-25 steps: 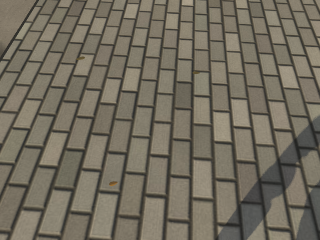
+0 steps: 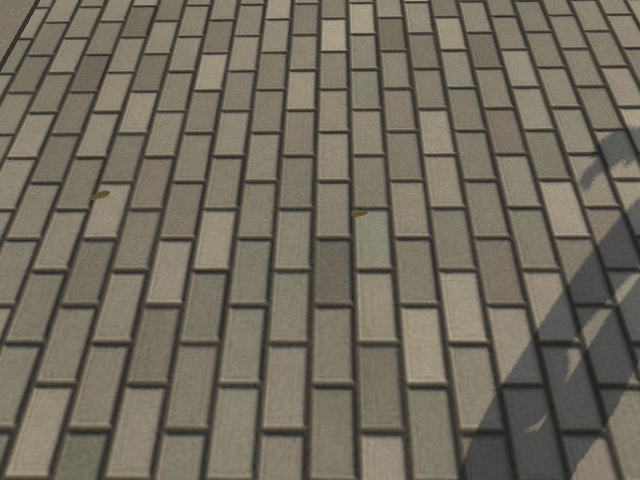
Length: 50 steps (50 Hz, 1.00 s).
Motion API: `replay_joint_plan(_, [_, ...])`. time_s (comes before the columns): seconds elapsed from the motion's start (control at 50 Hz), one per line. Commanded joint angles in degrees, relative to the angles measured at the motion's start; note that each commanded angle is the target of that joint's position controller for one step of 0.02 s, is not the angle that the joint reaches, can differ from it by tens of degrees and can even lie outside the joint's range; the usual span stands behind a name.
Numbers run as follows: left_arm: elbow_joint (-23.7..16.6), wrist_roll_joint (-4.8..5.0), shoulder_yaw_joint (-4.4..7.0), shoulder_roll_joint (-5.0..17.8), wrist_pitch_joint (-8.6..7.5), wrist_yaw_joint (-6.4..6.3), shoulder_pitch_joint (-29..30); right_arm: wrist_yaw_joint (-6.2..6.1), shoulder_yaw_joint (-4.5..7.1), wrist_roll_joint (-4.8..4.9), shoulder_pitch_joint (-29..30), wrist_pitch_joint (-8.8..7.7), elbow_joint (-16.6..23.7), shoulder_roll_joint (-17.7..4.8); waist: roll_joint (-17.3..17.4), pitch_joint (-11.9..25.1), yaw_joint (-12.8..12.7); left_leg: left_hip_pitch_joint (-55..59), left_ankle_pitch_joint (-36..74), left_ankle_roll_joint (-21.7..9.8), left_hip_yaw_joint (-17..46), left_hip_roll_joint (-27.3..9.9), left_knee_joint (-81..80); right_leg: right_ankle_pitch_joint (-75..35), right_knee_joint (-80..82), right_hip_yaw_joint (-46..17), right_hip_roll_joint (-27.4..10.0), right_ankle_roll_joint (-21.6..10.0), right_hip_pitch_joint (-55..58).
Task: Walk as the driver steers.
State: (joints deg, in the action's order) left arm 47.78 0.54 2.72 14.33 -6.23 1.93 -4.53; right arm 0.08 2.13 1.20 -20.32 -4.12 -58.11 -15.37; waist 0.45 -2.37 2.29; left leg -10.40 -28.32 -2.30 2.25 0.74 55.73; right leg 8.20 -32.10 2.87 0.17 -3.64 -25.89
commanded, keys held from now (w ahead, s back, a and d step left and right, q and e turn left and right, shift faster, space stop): no key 0.72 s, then w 0.28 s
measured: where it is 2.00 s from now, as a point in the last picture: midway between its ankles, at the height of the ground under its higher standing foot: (373, 348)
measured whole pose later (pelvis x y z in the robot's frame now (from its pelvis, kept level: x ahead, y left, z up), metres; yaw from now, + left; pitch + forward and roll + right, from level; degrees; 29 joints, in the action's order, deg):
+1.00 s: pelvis +0.23 +0.04 +0.00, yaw -1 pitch -1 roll +1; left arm 63.1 1.2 2.9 13.5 -3.1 -1.7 -23.9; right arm 1.0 4.8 1.7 -7.5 -4.4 -59.3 -13.7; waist -2.8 -0.5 -0.8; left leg -18.7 -16.3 -4.4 -5.0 1.8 35.8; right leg 28.5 -32.9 0.4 -3.4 0.9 -2.1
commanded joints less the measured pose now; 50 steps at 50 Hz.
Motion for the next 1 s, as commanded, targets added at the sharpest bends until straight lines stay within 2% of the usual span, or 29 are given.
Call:
replay_joint_plan(0.02, [-0.03, -0.55, 1.85, 7.99, -0.18, -0.25, -10.05, -0.12, 1.24, 1.33, 3.14, -2.92, 4.94, -7.61, -3.72, 7.71, -5.36, -29.13, 6.11, -1.4, 2.57, -5.16, 16.85, -4.98, 16.83, -26.46, -18.1, -9.79, 30.34])
replay_joint_plan(0.04, [-0.39, -0.99, 1.52, 6.73, -0.26, -0.09, -7.33, -0.5, 1.65, 0.21, 4.17, -2.55, 4.76, -7.11, -2.13, 4.81, -3.76, -26.2, 8.16, -0.49, 2.02, -6.5, 13.84, -17.51, 17.39, -20.42, -16.12, -9.36, 23.91])
replay_joint_plan(0.08, [0.57, -1.68, 1.03, 5.17, -0.52, 0.14, -6.86, -0.67, 1.58, -0.31, 1.21, -1.0, 3.92, -4.29, -3.38, 5.21, -0.87, -19.43, 9.48, 0.73, 1.75, -7.37, 10.18, -32.59, 18.14, -13.29, -13.74, -8.89, 18.55])
replay_joint_plan(0.12, [1.84, -1.66, 0.98, 5.85, -0.67, -0.3, -7.26, -0.95, 1.44, -0.68, 0.85, 0.12, 3.92, -2.71, -3.69, 4.9, 0.42, -18.15, 11.78, 2.04, 0.54, -6.73, 5.31, -41.17, 18.61, -8.66, -12.63, -9.45, 15.94])
replay_joint_plan(0.16, [2.54, -1.51, 1.09, 6.95, -0.13, -1.21, -6.74, -1.1, 1.17, -1.26, 4.27, 0.58, 5.33, -2.12, -4.33, 4.66, 0.46, -17.99, 16.76, 3.08, -0.27, -6.51, -3.69, -43.3, 18.79, -5.15, -11.33, -9.18, 15.04])
replay_joint_plan(0.2, [3.18, -1.37, 1.17, 7.86, 0.61, -1.86, -7.22, -0.93, 0.78, -1.4, 8.18, 0.65, 6.15, -1.63, -4.85, 5.39, -0.91, -14.94, 23.51, 3.17, -1.43, -5.53, -12.75, -41.54, 18.69, -2.49, -9.59, -7.91, 14.84])
replay_joint_plan(0.26, [5.15, -1.09, 1.17, 8.48, 1.51, -2.22, -9.62, -0.7, 0.93, -1.1, 12.02, 0.93, 6.79, -2.7, -5.05, 6.03, -2.68, -12.64, 28.34, 3.03, -1.37, -4.25, -19.37, -36.87, 18.07, -3.01, -10.38, -7.62, 17.47])
replay_joint_plan(0.32, [6.46, -0.54, 1.12, 8.05, 2.39, -2.39, -9.07, -0.56, 1.3, -1.49, 13.89, 0.86, 7.21, -4.08, -4.96, 4.96, -2.5, -11.81, 25.5, 1.44, -0.73, -3.88, -23.3, -31.89, 14.97, -5.11, -11.81, -7.36, 19.52])
replay_joint_plan(0.34, [6.65, -0.13, 1.04, 7.69, 2.7, -2.5, -8.17, -0.49, 1.48, -1.76, 13.0, 0.72, 6.81, -4.3, -4.46, 5.0, -1.38, -9.67, 26.82, 0.6, -1.09, -3.53, -26.59, -29.23, 12.6, -5.3, -11.36, -6.45, 19.59])
replay_joint_plan(0.36, [7.1, 0.13, 0.84, 7.0, 2.9, -2.56, -8.76, -0.52, 1.86, -2.15, 11.25, 0.54, 5.99, -5.15, -3.09, 5.46, -0.36, -5.43, 33.17, -0.47, -0.97, -3.39, -31.53, -25.07, 9.76, -5.32, -9.56, -4.54, 19.17])
replay_joint_plan(0.38, [7.42, -0.72, 0.59, 6.08, 2.74, -2.61, -11.47, -0.89, 2.64, -2.5, 9.81, 0.45, 5.44, -8.23, 0.4, 7.31, -1.24, 0.79, 51.85, -1.87, 2.49, -6.9, -31.77, -18.36, 6.12, -4.18, -6.28, -1.84, 17.36])
replay_joint_plan(0.4, [8.74, -1.71, 0.12, 3.86, 2.37, -2.51, -18.66, -1.24, 2.79, -2.56, 10.61, 0.78, 5.39, -10.13, 6.38, 10.76, -6.01, 10.01, 64.13, -6.56, 7.08, -11.98, -27.54, -3.09, 3.72, -2.7, -2.36, 0.77, 11.02])
replay_joint_plan(0.42, [9.87, -1.63, -0.52, 1.97, 2.82, -2.85, -19.59, -1.18, 1.83, -2.11, 10.01, 1.46, 4.63, -5.48, 8.96, 12.81, -4.82, 11.63, 61.93, -10.71, 10.15, -14.69, -27.21, 9.06, 1.43, -1.95, -1.22, 3.04, 9.39])
replay_joint_plan(0.44, [9.43, -1.23, -0.32, 3.14, 3.69, -3.16, -17.12, -0.95, 1.22, -1.56, 10.96, 1.98, 4.43, -3.16, 7.77, 11.59, -4.3, 9.63, 54.33, -11.23, 11.78, -14.77, -28.65, 12.82, 1.82, -2.5, -1.14, 3.86, 8.6])
replay_joint_plan(0.48, [9.25, -0.7, 0.02, 4.7, 5.65, -3.94, -14.29, -0.54, 1.24, -1.43, 15.36, 2.56, 5.02, -3.97, 6.03, 8.92, -4.95, 4.17, 41.43, -8.59, 10.99, -12.12, -30.26, 9.21, 5.43, -3.19, -1.54, 3.8, 10.33])
replay_joint_plan(0.52, [10.23, -0.87, 0.36, 6.52, 7.08, -4.24, -14.3, -0.19, 1.54, -1.11, 17.34, 2.33, 5.35, -4.69, 3.61, 7.14, -4.57, 0.02, 38.68, -5.47, 6.63, -8.42, -29.96, 5.51, 7.72, -2.87, -1.76, 3.15, 13.82])
replay_joint_plan(0.56, [11.01, -0.98, 0.08, 5.16, 7.2, -4.12, -14.29, -0.17, 1.76, -0.9, 16.78, 2.0, 4.23, -4.89, 2.45, 7.65, -4.21, 1.11, 40.37, -4.56, 4.54, -6.78, -28.35, 2.83, 8.08, -3.0, -2.02, 2.72, 14.9])
replay_joint_plan(0.62, [11.61, -0.94, 0.06, 4.74, 6.85, -3.95, -13.4, -0.73, 1.8, -0.92, 16.32, 2.23, 3.01, -4.31, 0.86, 7.94, -3.46, 3.13, 42.88, -4.87, 3.5, -6.07, -26.89, -0.15, 8.14, -3.05, -2.44, 2.79, 14.79])
replay_joint_plan(0.72, [12.99, -0.95, -0.17, 3.56, 6.78, -4.01, -14.01, -1.32, 1.98, -0.9, 17.42, 3.38, 2.04, -3.84, -0.06, 5.37, -3.3, 2.56, 36.81, -4.78, 3.01, -5.37, -27.56, 2.8, 8.55, -2.62, -2.36, 2.81, 13.05])
replay_joint_plan(0.74, [13.73, -0.97, -0.36, 2.75, 6.77, -3.98, -15.43, -1.4, 1.87, -0.85, 16.7, 3.63, 1.32, -3.18, 0.24, 5.83, -3.52, 2.74, 28.6, -4.4, 2.75, -4.82, -28.46, 8.5, 9.58, -2.32, -2.15, 2.52, 13.09])
replay_joint_plan(0.78, [13.67, -0.55, -0.14, 3.74, 6.71, -4.11, -15.16, -1.66, 2.38, -0.22, 16.72, 4.17, 1.03, -4.06, -1.09, 1.79, -3.05, -0.83, 5.97, -3.58, 1.29, -2.66, -28.67, 22.03, 10.98, -3.34, -2.65, 0.41, 9.9])
replay_joint_plan(0.82, [12.86, -0.18, 0.2, 5.26, 5.78, -4.42, -16.07, -1.68, 2.58, -0.26, 18.87, 3.53, 1.92, -4.31, -2.9, -3.21, -4.02, -8.15, -3.41, -2.67, -0.4, -0.58, -26.71, 30.8, 14.28, -8.12, -5.9, -2.78, 9.02])
replay_joint_plan(0.86, [13.35, 0.3, 1.18, 8.55, 4.03, -4.52, -18.79, -0.8, 2.35, 0.18, 22.63, 1.53, 3.51, -2.62, -8.51, -7.61, -5.2, -17.38, 5.9, -1.17, -5.29, 1.55, -18.5, 31.05, 21.15, -18.96, -14.38, -7.0, 14.35])
replay_joint_plan(0.88, [13.21, 0.35, 1.69, 9.69, 3.17, -4.6, -17.26, -0.23, 2.36, 0.04, 22.63, 0.59, 3.76, -2.42, -10.38, -9.32, -4.33, -20.77, 8.93, -1.39, -5.02, -0.2, -15.16, 25.13, 21.18, -21.97, -18.38, -8.39, 16.61])
replay_joint_plan(0.9, [13.12, 0.43, 1.71, 8.82, 2.5, -4.57, -17.18, 0.25, 2.46, -0.06, 21.8, -0.15, 3.65, -2.52, -9.91, -9.06, -3.78, -22.31, 8.53, -1.82, -4.63, -1.4, -14.2, 17.68, 19.6, -21.68, -19.5, -8.64, 19.08])
replay_joint_plan(0.94, [12.82, 0.89, 1.56, 7.38, 2.02, -4.03, -16.96, 0.99, 2.59, 0.52, 18.45, -1.03, 2.68, -1.78, -8.18, -7.73, -1.92, -17.49, 7.97, -2.73, -6.1, -1.28, -19.17, 7.79, 15.58, -17.12, -17.6, -6.87, 20.03])
replay_joint_plan(0.96, [11.98, 0.89, 1.42, 7.22, 2.03, -3.66, -14.88, 1.14, 3.13, 0.82, 13.47, -1.14, 0.9, -2.15, -7.48, -5.85, 0.79, -7.03, 9.62, -3.44, -7.4, 0.62, -23.93, 1.48, 11.81, -12.87, -14.25, -4.93, 15.6])
replay_joint_plan(0.98, [11.08, 0.67, 1.37, 7.17, 1.87, -3.39, -13.3, 1.16, 4.41, 0.71, 6.5, -1.12, -1.46, -4.57, -5.55, -2.09, 3.73, 4.53, 13.31, -4.58, -4.64, 0.61, -25.51, -8.52, 3.43, -8.68, -10.3, -2.88, 10.51])
replay_joint_plan(1.0, [9.2, 0.61, 0.58, 4.19, 1.44, -3.28, -13.15, 1.02, 5.98, 0.62, -0.76, -1.22, -3.08, -9.91, 6.09, 1.68, 5.23, 15.87, 9.96, -10.32, 13.42, -8.42, -32.74, -9.55, -15.17, -0.29, -1.95, 1.74, -1.25])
